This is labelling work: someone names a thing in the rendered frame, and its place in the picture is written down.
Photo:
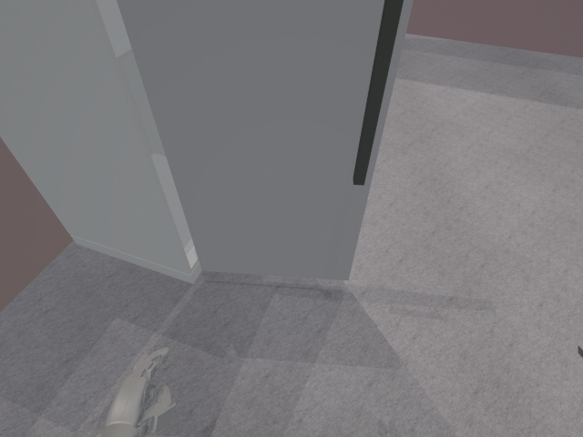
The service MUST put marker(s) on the left robot hand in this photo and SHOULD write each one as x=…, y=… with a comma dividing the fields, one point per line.
x=131, y=404

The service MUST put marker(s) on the handle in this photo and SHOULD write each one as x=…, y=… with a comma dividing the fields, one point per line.
x=382, y=59

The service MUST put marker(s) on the fridge door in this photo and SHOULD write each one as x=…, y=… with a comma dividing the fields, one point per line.
x=259, y=105

